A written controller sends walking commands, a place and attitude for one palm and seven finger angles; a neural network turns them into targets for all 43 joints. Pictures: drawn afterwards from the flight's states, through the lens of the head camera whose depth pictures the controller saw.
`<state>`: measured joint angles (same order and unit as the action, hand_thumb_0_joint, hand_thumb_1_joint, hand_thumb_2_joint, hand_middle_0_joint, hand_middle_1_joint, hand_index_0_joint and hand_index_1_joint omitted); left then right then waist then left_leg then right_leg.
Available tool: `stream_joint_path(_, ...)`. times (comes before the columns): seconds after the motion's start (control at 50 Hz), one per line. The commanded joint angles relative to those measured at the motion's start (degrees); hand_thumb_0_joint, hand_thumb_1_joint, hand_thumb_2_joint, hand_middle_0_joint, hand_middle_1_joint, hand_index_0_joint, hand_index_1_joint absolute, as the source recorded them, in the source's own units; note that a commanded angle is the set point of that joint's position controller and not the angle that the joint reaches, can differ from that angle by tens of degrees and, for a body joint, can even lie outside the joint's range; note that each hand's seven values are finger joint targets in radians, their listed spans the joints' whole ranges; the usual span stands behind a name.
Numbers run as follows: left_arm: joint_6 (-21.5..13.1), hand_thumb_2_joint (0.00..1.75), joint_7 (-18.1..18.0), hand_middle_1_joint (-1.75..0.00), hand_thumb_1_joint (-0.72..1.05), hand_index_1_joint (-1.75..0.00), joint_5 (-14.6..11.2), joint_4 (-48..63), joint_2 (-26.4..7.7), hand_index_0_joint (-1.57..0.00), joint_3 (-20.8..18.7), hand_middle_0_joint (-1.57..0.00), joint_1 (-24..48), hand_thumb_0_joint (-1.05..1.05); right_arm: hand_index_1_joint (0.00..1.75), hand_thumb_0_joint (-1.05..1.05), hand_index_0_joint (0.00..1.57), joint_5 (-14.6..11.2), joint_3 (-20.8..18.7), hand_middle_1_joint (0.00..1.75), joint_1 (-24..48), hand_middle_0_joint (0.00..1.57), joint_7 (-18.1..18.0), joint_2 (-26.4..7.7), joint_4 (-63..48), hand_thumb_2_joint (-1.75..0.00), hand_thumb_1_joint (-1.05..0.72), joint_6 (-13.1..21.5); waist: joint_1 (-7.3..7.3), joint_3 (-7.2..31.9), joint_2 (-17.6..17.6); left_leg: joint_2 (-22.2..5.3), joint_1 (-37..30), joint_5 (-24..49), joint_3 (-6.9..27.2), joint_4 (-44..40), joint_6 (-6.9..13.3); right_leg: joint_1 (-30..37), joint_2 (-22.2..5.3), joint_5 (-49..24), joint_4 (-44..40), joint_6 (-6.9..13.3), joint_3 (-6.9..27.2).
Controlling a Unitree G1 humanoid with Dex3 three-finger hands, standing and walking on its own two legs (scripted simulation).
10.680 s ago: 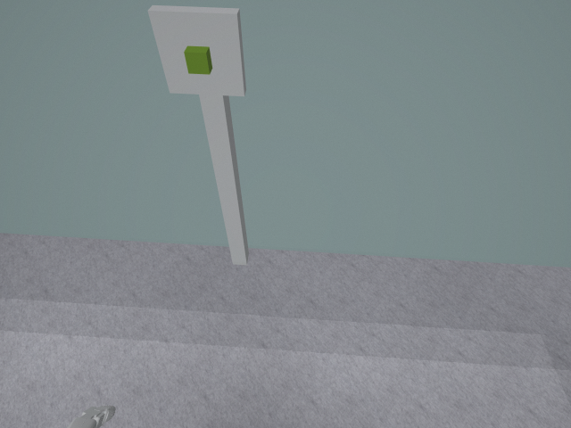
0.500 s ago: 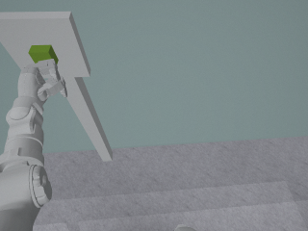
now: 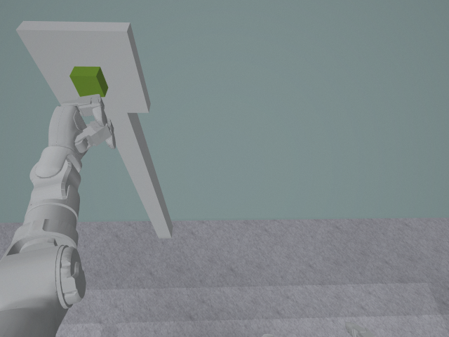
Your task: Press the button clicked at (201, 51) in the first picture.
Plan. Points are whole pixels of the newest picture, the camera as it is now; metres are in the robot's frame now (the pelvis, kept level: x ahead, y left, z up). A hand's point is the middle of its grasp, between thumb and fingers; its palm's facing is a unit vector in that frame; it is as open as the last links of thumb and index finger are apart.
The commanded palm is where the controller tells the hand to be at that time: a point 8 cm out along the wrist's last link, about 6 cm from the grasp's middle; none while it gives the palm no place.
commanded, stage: aim a knuckle at the button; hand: left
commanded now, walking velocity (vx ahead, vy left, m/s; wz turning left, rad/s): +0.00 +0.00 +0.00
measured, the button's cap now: (90, 80) +0.55 +0.25 +0.14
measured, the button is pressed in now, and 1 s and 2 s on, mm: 0 12 0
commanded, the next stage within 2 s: press the button with the knuckle in 0.06 s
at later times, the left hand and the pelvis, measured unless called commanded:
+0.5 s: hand (115, 116) +0.48 +0.19 +0.12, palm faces -0.01 -1.00 -0.02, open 3.1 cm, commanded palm +0.46 +0.25 +0.11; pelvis +0.00 +0.00 +0.00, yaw -1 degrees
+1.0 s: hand (117, 106) +0.51 +0.20 +0.12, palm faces -0.03 -1.00 -0.03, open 3.5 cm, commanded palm +0.51 +0.25 +0.11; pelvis -0.01 +0.00 -0.01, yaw +0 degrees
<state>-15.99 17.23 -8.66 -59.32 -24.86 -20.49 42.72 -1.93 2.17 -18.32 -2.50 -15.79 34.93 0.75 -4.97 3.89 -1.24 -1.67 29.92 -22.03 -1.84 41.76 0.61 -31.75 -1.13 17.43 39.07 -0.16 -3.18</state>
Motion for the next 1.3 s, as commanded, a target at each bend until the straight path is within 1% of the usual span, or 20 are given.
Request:
stream_joint_path(0.0,-4.68,0.90,-0.48,-1.50,0.90,-1.50,-0.73,11.89,-16.12,-1.30,-3.42,-1.30,25.94,0.00,0.30,0.00,0.20,0.29,-3.38,0.30,-5.52,0.20,-0.90,-8.82,-4.51,-0.90,-0.90,1.25,-0.53,19.28,-0.77,1.09,-6.74,16.34,2.07,-4.63,0.89,10.92,1.68,-16.82,-2.10,1.66,1.82)
stream_joint_path(0.02,-5.00,0.90,-0.39,-1.50,0.90,-1.50,-0.85,13.29,-16.47,-1.30,-3.68,-1.30,26.36,0.00,0.30,0.00,0.20,0.29,-3.37,0.30,-5.49,0.20,-0.92,-8.75,-4.70,-0.90,-0.90,1.21,-0.50,21.56,-2.05,1.18,-7.73,17.94,1.82,-4.45,0.88,11.86,1.64,-18.49,-1.88,1.53,2.12)
stream_joint_path(0.06,-4.88,0.90,0.06,-1.50,0.90,-1.50,-0.90,12.06,-14.59,-1.30,-1.97,-1.30,26.68,0.00,0.30,0.00,0.20,0.17,-3.17,0.30,-5.49,0.20,-0.97,-8.51,-4.48,-0.90,-0.90,1.18,-0.99,20.32,-2.41,1.08,-7.66,18.03,2.07,-4.46,0.66,10.78,1.74,-18.19,-1.89,1.54,1.79)
stream_joint_path(0.12,-4.94,0.90,0.24,-1.50,0.90,-1.50,-0.93,12.29,-17.10,-1.30,-3.64,-1.30,27.19,0.00,0.30,0.00,0.20,0.21,-3.37,0.30,-6.04,0.20,-1.13,-8.93,-4.11,-0.90,-0.90,1.04,-1.00,20.90,-2.17,1.00,-7.20,17.56,2.02,-4.37,0.88,11.19,1.81,-18.05,-2.01,1.47,2.03)
stream_joint_path(0.3,-4.52,0.90,0.14,-1.50,0.90,-1.50,-0.38,8.66,-16.06,-1.30,-1.97,-1.30,32.18,0.00,0.30,0.00,0.20,0.56,-3.31,0.30,-7.95,0.20,-1.27,-9.24,-2.38,-0.90,-0.90,1.16,-2.65,19.18,-2.94,0.98,-6.26,15.40,2.54,-4.44,0.89,8.33,2.00,-15.32,-2.41,1.46,1.75)
stream_joint_path(0.34,-4.57,0.90,-0.20,-1.50,0.90,-1.50,0.14,6.95,-18.79,-1.30,-4.10,-1.30,31.61,0.00,0.30,0.00,0.20,0.69,-3.46,0.30,-8.88,0.20,-1.23,-9.67,-2.11,-0.90,-0.90,1.03,-2.12,20.33,-1.86,0.84,-5.75,15.84,2.82,-4.26,0.81,8.56,2.03,-15.33,-2.07,1.46,1.74)
stream_joint_path(0.36,-4.87,0.90,-0.24,-1.50,0.90,-1.50,0.42,8.02,-18.06,-1.30,-3.26,-1.30,32.86,0.00,0.30,0.00,0.20,0.80,-3.47,0.30,-8.89,0.20,-1.12,-9.45,-2.17,-0.90,-0.90,1.02,-2.40,21.56,-4.20,0.94,-6.75,16.47,2.57,-4.06,0.76,8.36,1.98,-15.84,-1.91,1.41,1.91)
stream_joint_path(0.52,-4.74,0.90,-0.90,-1.50,0.90,-1.50,1.41,5.35,-20.47,-1.30,-5.31,-1.30,32.47,0.00,0.30,0.00,0.20,1.18,-3.74,0.30,-11.01,0.20,-0.60,-9.72,-2.51,-0.90,-0.90,-0.09,-2.21,23.06,-2.80,0.64,-5.84,19.68,2.25,-3.09,0.87,8.96,2.28,-18.85,-1.08,1.25,1.97)
stream_joint_path(0.56,-4.30,0.90,-1.10,-1.50,0.90,-1.50,1.75,3.34,-22.22,-1.30,-6.17,-1.30,33.85,0.00,0.30,0.00,0.20,1.19,-3.65,0.30,-11.52,0.20,-0.72,-9.97,-2.25,-0.90,-0.90,-0.40,-2.93,20.98,-0.81,0.67,-3.30,17.76,1.92,-3.03,1.10,9.26,2.24,-18.59,-1.48,0.98,2.27)
stream_joint_path(0.62,-4.71,0.90,-1.17,-1.50,0.90,-1.50,2.40,3.76,-21.91,-1.30,-5.13,-1.30,36.67,0.00,0.30,0.00,0.20,1.27,-3.55,0.30,-11.96,0.20,-0.78,-9.93,-2.35,-0.90,-0.90,-0.51,-3.59,21.71,-3.38,0.74,-3.99,16.96,2.02,-2.98,1.06,8.02,2.20,-17.43,-1.45,1.06,2.39)
stream_joint_path(0.72,-4.37,0.90,-0.87,-1.50,0.90,-1.50,2.37,1.16,-23.90,-1.30,-6.19,-1.30,39.04,0.00,0.30,0.00,0.20,1.38,-3.57,0.30,-13.19,0.20,-1.03,-10.34,-1.54,-0.90,-0.90,-0.85,-4.77,22.51,-2.65,0.52,-3.65,17.60,2.34,-2.07,1.12,7.06,2.31,-17.82,-1.39,0.85,2.48)
stream_joint_path(0.78,-3.46,0.90,-0.92,-1.50,0.90,-1.50,2.88,-1.55,-23.54,-1.30,-4.80,-1.30,41.56,0.00,0.30,0.00,0.20,1.39,-3.14,0.30,-13.52,0.20,-1.13,-10.49,-1.18,-0.90,-0.90,-0.73,-6.11,20.22,-2.68,0.60,-1.82,14.29,2.66,-2.21,1.20,4.99,2.26,-14.66,-1.85,0.70,2.41)
stream_joint_path(0.84,-3.20,0.90,-1.23,-1.50,0.90,-1.50,3.85,-2.57,-27.33,-1.30,-6.11,-1.30,45.60,0.00,0.30,0.00,0.20,1.55,-3.00,0.30,-14.62,0.20,-1.33,-11.00,-0.75,-0.90,-0.90,-0.53,-6.93,21.20,-3.39,0.72,-0.26,13.22,2.88,-1.53,1.31,4.76,2.03,-13.74,-1.70,0.51,2.89)
stream_joint_path(0.94,-2.96,0.90,-0.83,-1.50,0.90,-1.50,4.31,-5.30,-28.16,-1.30,-5.61,-1.30,48.13,0.00,0.30,0.00,0.20,1.68,-2.72,0.30,-15.61,0.20,-1.25,-11.29,-0.93,-0.90,-0.90,-0.29,-8.20,22.06,-3.85,0.62,0.58,11.93,3.21,-0.61,1.35,2.77,2.18,-11.81,-1.57,0.40,2.93)
stream_joint_path(1.0,-2.36,0.90,-0.94,-1.50,0.90,-1.50,4.37,-7.30,-27.45,-1.30,-4.29,-1.30,50.59,0.00,0.30,0.00,0.20,1.61,-2.41,0.30,-15.94,0.20,-1.37,-11.49,-0.73,-0.90,-0.90,-0.13,-9.61,19.67,-3.83,0.53,2.82,8.55,3.40,-0.46,1.46,0.54,2.19,-8.55,-1.98,0.26,3.13)
stream_joint_path(1.14,-2.10,0.90,-1.46,-1.50,0.90,-1.50,5.17,-8.05,-31.12,-1.30,-4.37,-1.30,55.44,0.00,0.30,0.00,0.20,1.69,-1.82,0.30,-16.69,0.20,-1.49,-12.25,-0.65,-0.90,-0.90,0.88,-10.45,20.66,-5.91,0.25,5.62,2.49,4.11,-0.29,1.59,-1.54,2.18,-1.64,-2.12,0.14,3.28)
stream_joint_path(1.16,-1.81,0.90,-1.44,-1.50,0.90,-1.50,5.13,-8.65,-29.74,-1.30,-3.20,-1.30,55.24,0.00,0.30,0.00,0.20,1.53,-1.71,0.30,-16.63,0.20,-1.48,-12.15,-0.70,-0.90,-0.90,1.12,-10.91,20.18,-5.76,0.23,6.04,1.45,3.91,-0.25,1.70,-2.10,2.22,-0.74,-2.34,0.05,3.38)
stream_joint_path(1.18,-1.58,0.90,-1.49,-1.50,0.90,-1.50,5.11,-8.91,-30.85,-1.30,-3.96,-1.30,55.05,0.00,0.30,0.00,0.20,1.55,-1.64,0.30,-16.82,0.20,-1.55,-12.36,-0.68,-0.90,-0.90,1.36,-10.93,20.09,-4.61,0.10,7.06,0.67,3.94,-0.21,1.78,-1.96,2.19,-0.05,-2.31,-0.08,3.32)
stream_joint_path(1.24,-1.72,0.90,-1.38,-1.50,0.90,-1.50,5.21,-8.31,-32.94,-1.30,-4.81,-1.30,56.67,0.00,0.30,0.00,0.20,1.65,-1.46,0.30,-17.12,0.20,-1.56,-12.57,-0.84,-0.90,-0.90,1.86,-10.57,21.41,-6.62,0.16,7.44,-0.36,4.10,-0.02,1.72,-2.14,2.20,1.07,-1.94,0.10,3.43)
stream_joint_path(1.28,-1.43,0.90,-1.38,-1.50,0.90,-1.50,5.44,-8.68,-31.77,-1.30,-3.56,-1.30,56.61,0.00,0.30,0.00,0.20,1.55,-1.36,0.30,-17.14,0.20,-1.53,-12.50,-1.02,-0.90,-0.90,2.12,-11.07,20.82,-6.76,0.09,8.05,-1.78,4.03,-0.04,1.78,-3.20,2.18,2.33,-1.93,0.02,3.34)
